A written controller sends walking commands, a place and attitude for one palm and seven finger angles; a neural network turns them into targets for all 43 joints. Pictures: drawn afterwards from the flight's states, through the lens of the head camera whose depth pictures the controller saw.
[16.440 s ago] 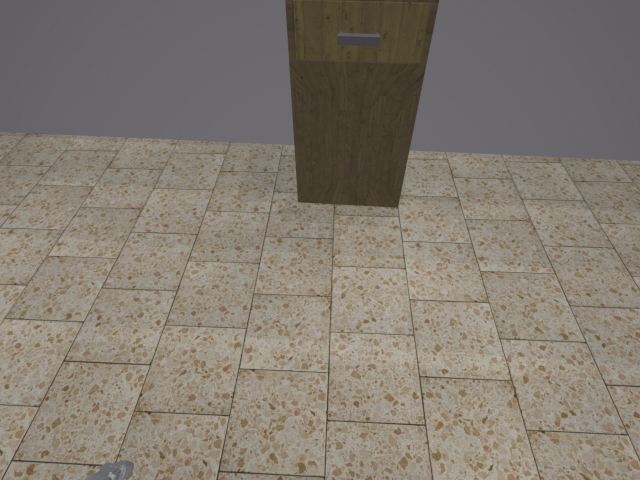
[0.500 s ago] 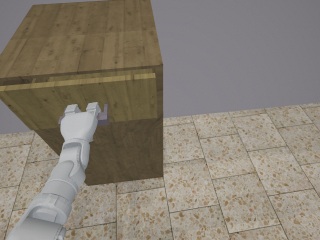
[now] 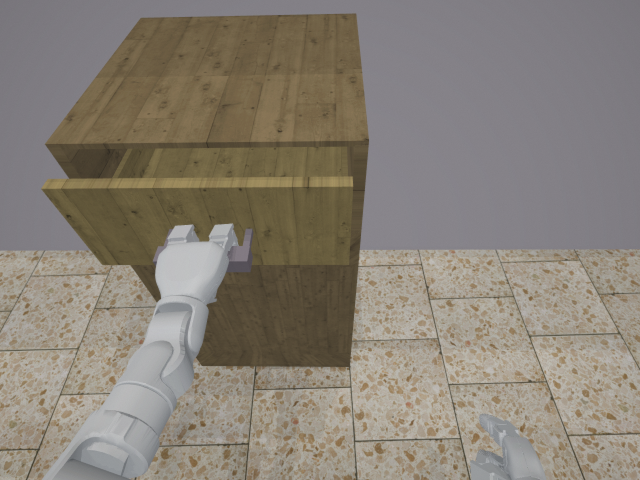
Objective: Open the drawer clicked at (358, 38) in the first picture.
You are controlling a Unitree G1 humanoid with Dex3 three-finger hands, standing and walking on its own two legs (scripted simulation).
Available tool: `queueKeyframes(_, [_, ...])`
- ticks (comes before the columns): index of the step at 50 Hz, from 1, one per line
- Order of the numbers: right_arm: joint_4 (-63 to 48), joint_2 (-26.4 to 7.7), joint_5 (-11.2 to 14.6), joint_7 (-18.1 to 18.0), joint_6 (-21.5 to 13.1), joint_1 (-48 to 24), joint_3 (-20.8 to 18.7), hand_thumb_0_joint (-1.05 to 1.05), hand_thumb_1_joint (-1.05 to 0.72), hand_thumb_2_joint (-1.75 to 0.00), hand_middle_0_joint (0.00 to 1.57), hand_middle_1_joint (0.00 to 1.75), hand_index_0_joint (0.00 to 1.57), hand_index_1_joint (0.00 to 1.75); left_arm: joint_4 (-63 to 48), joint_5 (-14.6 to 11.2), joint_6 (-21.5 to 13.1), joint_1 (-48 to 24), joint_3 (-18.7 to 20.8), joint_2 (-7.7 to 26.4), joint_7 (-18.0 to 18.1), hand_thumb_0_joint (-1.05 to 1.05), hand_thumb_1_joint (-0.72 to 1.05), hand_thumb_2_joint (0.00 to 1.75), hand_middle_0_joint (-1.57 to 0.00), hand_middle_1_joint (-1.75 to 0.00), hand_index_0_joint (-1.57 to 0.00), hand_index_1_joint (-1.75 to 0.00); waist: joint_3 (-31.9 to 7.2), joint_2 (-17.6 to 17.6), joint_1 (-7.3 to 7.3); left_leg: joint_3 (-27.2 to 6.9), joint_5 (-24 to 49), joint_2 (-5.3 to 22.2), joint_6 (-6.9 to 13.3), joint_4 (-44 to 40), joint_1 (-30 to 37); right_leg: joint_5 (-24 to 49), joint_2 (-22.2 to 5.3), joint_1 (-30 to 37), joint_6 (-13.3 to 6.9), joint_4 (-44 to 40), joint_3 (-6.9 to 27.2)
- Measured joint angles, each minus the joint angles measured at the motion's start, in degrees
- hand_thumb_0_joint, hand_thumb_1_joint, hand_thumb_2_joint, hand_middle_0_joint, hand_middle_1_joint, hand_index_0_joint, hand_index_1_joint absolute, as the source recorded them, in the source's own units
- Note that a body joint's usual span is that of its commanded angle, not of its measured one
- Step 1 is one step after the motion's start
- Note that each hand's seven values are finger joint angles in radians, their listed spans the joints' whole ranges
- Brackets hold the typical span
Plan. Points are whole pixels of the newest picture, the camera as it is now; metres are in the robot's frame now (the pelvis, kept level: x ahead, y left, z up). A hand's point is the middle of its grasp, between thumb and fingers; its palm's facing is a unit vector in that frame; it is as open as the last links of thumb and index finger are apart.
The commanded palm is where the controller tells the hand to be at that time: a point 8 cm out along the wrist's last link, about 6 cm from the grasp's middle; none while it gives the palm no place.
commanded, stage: pull the drawer open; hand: left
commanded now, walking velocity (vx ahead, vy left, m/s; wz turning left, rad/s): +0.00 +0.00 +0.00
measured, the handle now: (207, 247) +0.43 +0.20 +0.03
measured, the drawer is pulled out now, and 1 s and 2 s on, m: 0.08 0.17 0.30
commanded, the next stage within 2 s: open the thumb to release the handle in 1.72 s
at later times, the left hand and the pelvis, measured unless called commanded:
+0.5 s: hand (198, 330) +0.30 +0.18 +0.01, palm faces +0.01 -0.13 -0.99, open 6.4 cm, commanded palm +0.26 +0.19 +0.07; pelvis +0.01 +0.00 +0.01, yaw -4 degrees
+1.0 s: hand (194, 347) +0.28 +0.18 +0.01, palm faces -0.01 -0.12 -0.99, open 6.4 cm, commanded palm +0.22 +0.19 +0.07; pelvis -0.01 -0.01 +0.00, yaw -1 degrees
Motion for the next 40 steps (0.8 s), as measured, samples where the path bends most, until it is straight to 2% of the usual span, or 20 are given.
queueKeyframes(9, [1.29,-0.24,0.17,-0.25,0.70,4.56,-0.46,0.01,-0.91,-0.90,0.20,0.30,0.20,0.30,1.20,-0.36,-1.93,0.03,3.12,1.54,0.42,0.01,0.64,0.79,-0.27,-1.34,-0.34,-1.29,0.32,0.33,-1.48,0.55,0.69,0.70,-0.34,0.13,-1.08,0.77,0.63,-1.62,-0.27,0.69,0.54])
queueKeyframes(16, [0.87,-1.75,0.53,0.66,0.15,7.87,-1.42,0.01,-0.91,-0.90,0.20,0.30,0.20,0.30,-8.76,-2.37,-0.83,10.80,5.43,2.70,0.91,0.03,0.67,0.76,-0.23,-1.35,-0.33,-1.27,0.23,0.58,-3.21,2.61,0.92,1.48,-0.16,-2.18,1.26,1.67,1.14,-0.14,-0.02,-1.19,2.78])
queueKeyframes(21, [0.36,-2.56,0.36,1.75,-0.84,7.80,-2.05,0.01,-0.91,-0.90,0.19,0.30,0.20,0.30,-18.00,-2.58,0.54,19.93,5.00,2.19,1.91,0.03,0.67,0.76,-0.21,-1.35,-0.33,-1.26,0.26,0.48,-3.34,3.33,0.52,1.54,0.05,-2.84,2.78,1.51,1.12,1.22,0.16,-1.89,3.55])
queueKeyframes(28, [-1.01,-2.29,-0.22,3.05,-2.13,3.91,-1.63,0.01,-0.91,-0.90,0.19,0.30,0.20,0.30,-27.22,-1.64,1.59,29.51,1.96,1.24,3.69,0.04,0.66,0.77,-0.21,-1.35,-0.34,-1.25,0.24,0.57,-1.99,3.06,-0.54,1.07,0.29,-1.83,3.77,0.36,0.68,2.54,0.33,-1.15,3.14])
queueKeyframes(32, [-0.36,-1.99,-0.53,2.19,-2.34,0.55,-1.00,0.01,-0.91,-0.90,0.19,0.30,0.20,0.30,-24.54,-0.19,1.19,25.87,-0.64,0.42,4.72,0.03,0.64,0.79,-0.24,-1.35,-0.34,-1.26,0.69,0.66,0.21,1.68,-0.81,0.36,0.27,-0.16,2.96,-0.49,0.15,2.34,0.25,0.28,1.60])
queueKeyframes(35, [-0.21,-1.20,-0.33,1.73,-2.07,-1.77,-0.32,0.01,-0.91,-0.90,0.19,0.30,0.20,0.30,-22.15,0.33,1.88,22.95,-1.88,-0.17,4.11,0.03,0.64,0.81,-0.25,-1.34,-0.36,-1.29,0.80,0.66,1.40,1.14,-0.64,0.07,0.13,0.16,2.87,-0.63,-0.07,2.35,0.10,0.78,1.00])
queueKeyframes(40, [-0.67,0.43,-0.05,0.84,-1.83,-3.63,1.16,0.01,-0.91,-0.90,0.19,0.30,0.20,0.30,-18.95,-0.03,2.08,19.79,-2.58,-0.23,2.18,0.03,0.63,0.80,-0.27,-1.34,-0.37,-1.30,0.90,0.65,2.22,0.55,0.08,-0.09,-0.20,-0.58,3.71,-0.28,-0.21,3.15,-0.17,0.42,0.41])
